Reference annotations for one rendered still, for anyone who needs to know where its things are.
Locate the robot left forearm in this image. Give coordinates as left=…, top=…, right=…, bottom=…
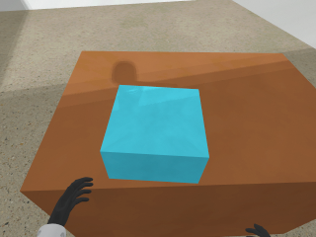
left=37, top=223, right=66, bottom=237

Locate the pedestal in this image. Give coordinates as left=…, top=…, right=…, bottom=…
left=20, top=50, right=316, bottom=237

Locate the carton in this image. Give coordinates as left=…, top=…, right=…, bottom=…
left=100, top=85, right=209, bottom=184

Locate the right robot hand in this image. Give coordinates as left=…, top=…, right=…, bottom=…
left=245, top=223, right=271, bottom=237

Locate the left robot hand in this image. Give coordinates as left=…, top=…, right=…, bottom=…
left=47, top=177, right=94, bottom=226

